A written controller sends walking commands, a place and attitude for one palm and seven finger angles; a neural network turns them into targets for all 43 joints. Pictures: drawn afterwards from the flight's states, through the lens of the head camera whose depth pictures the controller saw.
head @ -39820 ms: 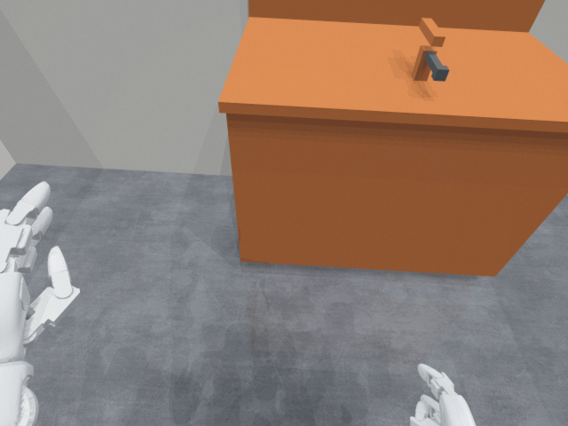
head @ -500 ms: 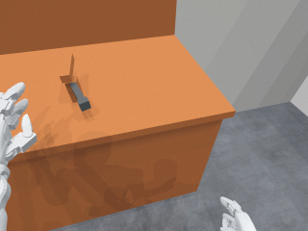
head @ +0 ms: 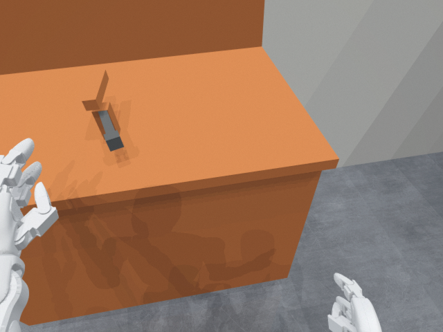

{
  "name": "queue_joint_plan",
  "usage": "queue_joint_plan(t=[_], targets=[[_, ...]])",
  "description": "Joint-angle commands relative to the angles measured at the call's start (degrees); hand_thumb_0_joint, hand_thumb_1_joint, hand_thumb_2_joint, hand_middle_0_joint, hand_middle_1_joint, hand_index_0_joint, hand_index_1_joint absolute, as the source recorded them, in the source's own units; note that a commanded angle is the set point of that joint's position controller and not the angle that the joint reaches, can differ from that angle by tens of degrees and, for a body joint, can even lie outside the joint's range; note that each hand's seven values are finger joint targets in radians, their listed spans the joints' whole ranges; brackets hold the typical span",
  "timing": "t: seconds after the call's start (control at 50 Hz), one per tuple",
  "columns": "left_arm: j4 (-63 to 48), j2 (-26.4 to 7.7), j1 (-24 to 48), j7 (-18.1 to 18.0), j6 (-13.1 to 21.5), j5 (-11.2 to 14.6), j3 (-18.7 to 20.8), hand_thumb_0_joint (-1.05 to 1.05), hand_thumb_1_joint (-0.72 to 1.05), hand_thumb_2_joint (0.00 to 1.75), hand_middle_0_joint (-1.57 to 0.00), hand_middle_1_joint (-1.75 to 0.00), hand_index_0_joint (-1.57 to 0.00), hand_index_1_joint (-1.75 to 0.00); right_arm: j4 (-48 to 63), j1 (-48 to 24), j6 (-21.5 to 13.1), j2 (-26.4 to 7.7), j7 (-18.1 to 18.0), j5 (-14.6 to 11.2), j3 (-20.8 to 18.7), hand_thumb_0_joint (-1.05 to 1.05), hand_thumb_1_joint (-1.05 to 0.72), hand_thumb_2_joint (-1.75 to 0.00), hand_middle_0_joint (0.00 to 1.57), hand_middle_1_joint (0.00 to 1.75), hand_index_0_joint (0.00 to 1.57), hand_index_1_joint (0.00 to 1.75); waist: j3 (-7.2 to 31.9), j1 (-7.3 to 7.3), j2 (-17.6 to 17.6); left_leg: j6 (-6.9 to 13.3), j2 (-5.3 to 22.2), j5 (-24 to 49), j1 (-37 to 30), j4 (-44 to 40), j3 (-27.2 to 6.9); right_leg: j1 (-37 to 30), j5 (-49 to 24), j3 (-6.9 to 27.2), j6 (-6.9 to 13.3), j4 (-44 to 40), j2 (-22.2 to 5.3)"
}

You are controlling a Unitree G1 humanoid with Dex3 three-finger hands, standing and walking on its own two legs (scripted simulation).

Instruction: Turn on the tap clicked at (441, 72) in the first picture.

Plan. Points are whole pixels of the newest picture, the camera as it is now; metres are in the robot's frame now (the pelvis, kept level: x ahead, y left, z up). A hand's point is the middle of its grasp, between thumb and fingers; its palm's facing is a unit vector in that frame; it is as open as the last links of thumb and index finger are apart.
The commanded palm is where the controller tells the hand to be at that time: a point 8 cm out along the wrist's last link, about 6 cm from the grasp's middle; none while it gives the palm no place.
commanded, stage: turn the palm inward beside the body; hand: left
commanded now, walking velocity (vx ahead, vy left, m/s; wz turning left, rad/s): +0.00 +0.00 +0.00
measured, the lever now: (113, 140) +0.42 +0.28 +0.14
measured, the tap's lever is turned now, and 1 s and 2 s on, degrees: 19 19 19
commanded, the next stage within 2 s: reach beside the lever's end, fingers flat in 1.48 s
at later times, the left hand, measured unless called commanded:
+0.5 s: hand (39, 228) +0.19 +0.28 +0.17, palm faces +0.45 -0.87 -0.19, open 7.4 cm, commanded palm +0.14 +0.31 +0.19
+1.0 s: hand (46, 246) +0.17 +0.25 +0.17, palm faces +0.46 -0.88 -0.13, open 7.4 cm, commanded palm +0.11 +0.29 +0.19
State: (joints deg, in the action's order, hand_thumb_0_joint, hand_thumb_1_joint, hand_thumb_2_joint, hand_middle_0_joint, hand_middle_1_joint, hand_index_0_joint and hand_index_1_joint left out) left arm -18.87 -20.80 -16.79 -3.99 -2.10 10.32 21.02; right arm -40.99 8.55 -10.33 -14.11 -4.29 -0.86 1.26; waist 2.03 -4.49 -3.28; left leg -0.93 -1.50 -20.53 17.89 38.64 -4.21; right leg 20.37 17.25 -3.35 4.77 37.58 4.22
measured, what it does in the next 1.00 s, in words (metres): stands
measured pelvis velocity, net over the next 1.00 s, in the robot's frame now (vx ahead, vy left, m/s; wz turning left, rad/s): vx -0.01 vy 0.02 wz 0.02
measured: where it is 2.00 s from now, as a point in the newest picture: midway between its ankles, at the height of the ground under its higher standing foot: outside the picture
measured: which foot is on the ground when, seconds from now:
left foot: down 0.00-1.00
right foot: down 0.00-1.00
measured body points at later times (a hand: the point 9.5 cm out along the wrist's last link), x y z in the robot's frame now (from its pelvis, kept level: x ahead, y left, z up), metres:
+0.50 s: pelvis +0.00 +0.03 +0.00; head -0.02 +0.01 +0.45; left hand +0.16 +0.32 +0.18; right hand +0.21 -0.17 -0.07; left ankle +0.00 +0.13 -0.72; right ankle +0.03 -0.06 -0.72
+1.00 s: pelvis -0.01 +0.02 +0.00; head -0.04 -0.02 +0.45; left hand +0.14 +0.29 +0.18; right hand +0.21 -0.18 -0.07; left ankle +0.00 +0.13 -0.72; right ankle +0.03 -0.06 -0.72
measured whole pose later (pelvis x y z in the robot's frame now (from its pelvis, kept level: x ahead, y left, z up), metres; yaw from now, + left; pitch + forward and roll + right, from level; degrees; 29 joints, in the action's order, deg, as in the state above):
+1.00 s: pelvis -0.01 +0.02 +0.00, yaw +1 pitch -3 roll +0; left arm -32.1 -13.8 -25.0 -7.4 -12.4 14.1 14.1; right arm -40.0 9.8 -15.3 -13.3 -5.3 -1.5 3.5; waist 1.9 -6.6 -4.0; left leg 0.5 -3.1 -18.6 14.2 36.3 -4.7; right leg 16.2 15.9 -3.8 3.9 35.3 2.6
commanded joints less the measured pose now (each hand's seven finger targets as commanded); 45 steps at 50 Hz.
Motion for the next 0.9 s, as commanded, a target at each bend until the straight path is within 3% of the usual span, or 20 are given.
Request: queue_joint_plan(t=[0.0,0.08,0.12,0.18,0.22,0.26,0.3,0.36,0.4,0.44,0.48,0.56,0.58,0.66,0.7,0.84,0.88], targets=[[-12.8,-10.6,3.8,-0.7,4.1,0.9,7.5,0.00,0.90,0.90,-0.20,-0.30,-0.20,-0.30,9.1,-6.0,-4.5,-5.8,-0.5,-0.3,-2.2,0.00,-0.90,-0.90,0.20,0.30,0.20,0.30,7.6,-0.42,5.9,2.3,0.6,9.6,5.4,-3.1,1.0,-11.4,-15.0,10.8,-7.0,-8.0,-9.3],[-16.5,-9.4,4.7,-0.4,5.5,0.8,5.5,0.00,0.90,0.90,-0.20,-0.30,-0.20,-0.30,9.5,-4.7,-6.2,-6.0,-0.9,-0.1,-2.2,0.00,-0.90,-0.90,0.20,0.30,0.20,0.30,8.2,-0.57,1.2,2.8,-0.1,12.8,2.1,-4.5,1.2,-8.8,-15.4,5.8,-5.1,-6.0,-6.7],[-16.4,-8.6,3.8,-0.1,6.2,1.1,4.9,0.00,0.90,0.90,-0.20,-0.30,-0.20,-0.30,9.4,-4.1,-7.0,-6.2,-1.2,0.1,-2.2,0.00,-0.90,-0.90,0.20,0.30,0.20,0.30,7.7,-0.50,2.6,2.9,-0.2,13.2,1.4,-5.1,1.0,-8.1,-14.3,4.5,-4.6,-5.9,-5.9],[-18.3,-8.0,3.4,-0.2,6.4,1.1,4.3,0.00,0.90,0.90,-0.20,-0.30,-0.20,-0.30,9.6,-4.1,-7.9,-5.8,-1.2,0.0,-2.1,0.00,-0.90,-0.90,0.20,0.30,0.20,0.30,8.9,-0.96,-0.2,2.7,-0.3,14.6,0.0,-5.7,1.1,-8.0,-13.5,3.2,-3.8,-5.3,-5.3],[-17.1,-7.0,2.0,-0.3,5.9,1.4,3.8,0.00,0.90,0.90,-0.20,-0.30,-0.20,-0.30,9.6,-3.9,-8.2,-5.9,-1.3,0.0,-1.8,0.00,-0.90,-0.90,0.20,0.30,0.20,0.30,7.3,-1.17,1.8,2.4,-0.1,13.6,0.5,-6.5,0.6,-7.3,-11.3,2.3,-3.6,-5.5,-4.9],[-18.2,-7.1,1.3,-0.5,5.2,1.7,4.1,0.00,0.90,0.90,-0.20,-0.30,-0.20,-0.30,9.9,-4.8,-8.6,-5.9,-1.2,-0.3,-1.7,0.00,-0.90,-0.90,0.20,0.30,0.20,0.30,6.9,-1.69,-1.1,2.0,-0.1,13.9,0.0,-6.8,0.5,-7.2,-10.8,2.1,-3.3,-5.6,-4.7],[-18.3,-5.8,0.5,-0.7,4.4,1.8,3.1,0.00,0.90,0.90,-0.20,-0.30,-0.20,-0.30,9.9,-4.6,-8.7,-5.5,-1.2,-0.1,-1.5,0.00,-0.90,-0.90,0.20,0.30,0.20,0.30,6.9,-1.69,0.9,1.7,0.2,14.1,-0.1,-7.4,0.2,-7.1,-10.3,1.3,-3.3,-5.4,-4.6],[-19.0,-6.2,-0.4,-1.0,2.8,2.2,3.8,0.00,0.90,0.90,-0.20,-0.30,-0.20,-0.30,10.1,-5.6,-8.6,-5.6,-1.1,-0.3,-1.3,0.00,-0.90,-0.90,0.20,0.30,0.20,0.30,6.5,-2.11,0.4,1.3,0.3,14.1,-0.4,-7.9,0.1,-7.4,-9.7,1.2,-3.1,-5.9,-4.3],[-20.8,-4.4,1.1,-1.1,2.2,1.9,1.5,0.00,0.90,0.90,-0.20,-0.30,-0.20,-0.30,10.3,-5.7,-8.5,-5.1,-1.1,-0.3,-1.0,0.00,-0.90,-0.90,0.20,0.30,0.20,0.30,6.1,-1.81,-0.9,0.9,0.4,13.3,-0.6,-8.5,-0.1,-6.7,-8.0,0.7,-3.1,-5.8,-4.3],[-20.1,-3.9,1.1,-1.5,1.3,2.1,1.0,0.00,0.90,0.90,-0.20,-0.30,-0.20,-0.30,10.2,-5.8,-8.5,-5.2,-1.3,-0.3,-0.8,0.00,-0.90,-0.90,0.20,0.30,0.20,0.30,4.2,-1.54,0.8,0.8,0.6,10.1,-0.1,-9.3,-0.8,-5.7,-5.1,0.5,-3.2,-6.4,-4.1],[-22.4,-3.4,2.0,-1.9,0.7,1.8,0.1,0.00,0.90,0.90,-0.20,-0.30,-0.20,-0.30,10.5,-6.6,-8.6,-4.9,-1.3,-0.4,-0.6,0.00,-0.90,-0.90,0.20,0.30,0.20,0.30,5.3,-1.51,-1.0,0.9,0.4,9.3,-1.0,-9.6,-0.7,-6.0,-4.4,0.7,-3.1,-6.5,-4.2],[-21.6,-3.8,0.4,-2.5,-1.1,1.9,0.7,0.00,0.90,0.90,-0.20,-0.30,-0.20,-0.30,10.5,-7.2,-8.3,-5.0,-1.4,-0.5,-0.3,0.00,-0.90,-0.90,0.20,0.30,0.20,0.30,3.5,-1.90,1.1,0.8,0.6,7.1,0.2,-10.4,-1.2,-6.1,-2.7,0.6,-3.1,-7.2,-4.0],[-22.3,-2.5,1.0,-2.4,-1.6,1.9,-0.7,0.00,0.90,0.90,-0.20,-0.30,-0.20,-0.30,10.5,-7.5,-8.2,-4.7,-1.4,-0.4,-0.2,0.00,-0.90,-0.90,0.20,0.30,0.20,0.30,3.6,-1.58,0.1,1.0,0.4,6.6,-0.2,-10.5,-0.9,-6.2,-2.4,0.8,-3.2,-7.5,-4.2],[-23.1,-3.1,1.1,-3.1,-3.0,2.2,0.0,0.00,0.90,0.90,-0.20,-0.30,-0.20,-0.30,10.7,-8.3,-8.2,-4.7,-1.6,-0.7,0.0,0.00,-0.90,-0.90,0.20,0.30,0.20,0.30,2.7,-1.70,1.4,1.3,0.4,4.0,0.5,-11.0,-1.2,-6.5,-0.3,0.9,-3.3,-8.4,-4.1],[-24.5,-2.1,1.3,-3.1,-3.4,2.1,-1.4,0.00,0.90,0.90,-0.20,-0.30,-0.20,-0.30,10.7,-8.4,-8.2,-4.4,-1.6,-0.6,0.1,0.00,-0.90,-0.90,0.20,0.30,0.20,0.30,2.8,-1.69,-0.9,1.3,0.3,3.1,0.1,-11.2,-1.0,-6.4,0.4,1.0,-3.2,-8.4,-4.3],[-25.3,-1.5,-1.5,-3.4,-5.3,3.2,-1.4,0.00,0.90,0.90,-0.20,-0.30,-0.20,-0.30,11.0,-8.8,-8.5,-4.4,-1.6,-0.6,0.1,0.00,-0.90,-0.90,0.20,0.30,0.20,0.30,2.2,-1.90,1.8,2.0,0.1,3.8,0.9,-10.3,-0.6,-7.6,0.4,1.7,-3.5,-9.8,-4.6],[-26.6,-1.2,-1.0,-3.6,-5.6,3.2,-1.8,0.00,0.90,0.90,-0.20,-0.30,-0.20,-0.30,10.9,-8.8,-8.7,-4.1,-1.4,-0.9,0.3,0.00,-0.90,-0.90,0.20,0.30,0.20,0.30,2.4,-1.90,-0.4,2.0,-0.1,4.0,0.7,-10.2,-0.4,-7.6,0.3,1.8,-3.4,-9.8,-4.7]])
